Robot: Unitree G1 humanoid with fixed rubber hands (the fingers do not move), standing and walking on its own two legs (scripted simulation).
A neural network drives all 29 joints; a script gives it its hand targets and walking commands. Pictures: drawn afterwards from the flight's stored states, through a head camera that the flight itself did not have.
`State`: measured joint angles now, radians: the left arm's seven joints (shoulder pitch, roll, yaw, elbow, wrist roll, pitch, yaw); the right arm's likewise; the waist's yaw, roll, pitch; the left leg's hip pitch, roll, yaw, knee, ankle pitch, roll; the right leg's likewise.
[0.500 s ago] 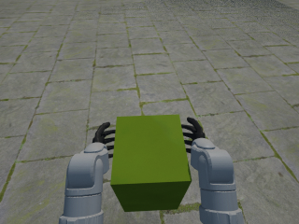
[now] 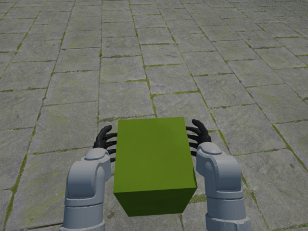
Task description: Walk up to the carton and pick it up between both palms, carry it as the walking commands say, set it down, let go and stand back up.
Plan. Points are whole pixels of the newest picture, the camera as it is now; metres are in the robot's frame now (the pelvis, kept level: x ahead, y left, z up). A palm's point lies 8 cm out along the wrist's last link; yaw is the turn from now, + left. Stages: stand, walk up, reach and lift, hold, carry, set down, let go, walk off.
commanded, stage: carry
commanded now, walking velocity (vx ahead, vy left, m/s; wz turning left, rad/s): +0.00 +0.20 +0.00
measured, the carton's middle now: (153, 171) +0.28 +0.01 +0.01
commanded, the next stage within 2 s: none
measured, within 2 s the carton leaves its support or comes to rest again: neither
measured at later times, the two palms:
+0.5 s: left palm (38, 187) +0.22 +0.25 +0.07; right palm (154, 176) +0.24 +0.01 +0.09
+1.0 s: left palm out of the picture +0.16 +0.35 +0.08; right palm (103, 209) +0.17 +0.10 +0.10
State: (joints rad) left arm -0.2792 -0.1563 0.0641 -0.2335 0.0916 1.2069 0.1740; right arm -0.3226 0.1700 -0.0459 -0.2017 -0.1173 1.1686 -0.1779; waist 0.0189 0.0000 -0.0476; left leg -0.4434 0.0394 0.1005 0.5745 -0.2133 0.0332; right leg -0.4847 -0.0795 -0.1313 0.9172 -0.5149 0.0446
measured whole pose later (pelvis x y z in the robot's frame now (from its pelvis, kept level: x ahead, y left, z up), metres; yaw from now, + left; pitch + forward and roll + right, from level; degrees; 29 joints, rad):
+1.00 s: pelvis -0.13 +0.22 +0.00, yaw +1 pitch +3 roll +1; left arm -0.29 -0.16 0.07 -0.19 0.12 1.21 0.15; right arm -0.33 0.17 -0.06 -0.17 -0.10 1.17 -0.19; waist -0.02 -0.03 -0.06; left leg -0.36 0.04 0.08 0.53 -0.19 -0.04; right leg -0.43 -0.17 -0.09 0.65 -0.36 0.08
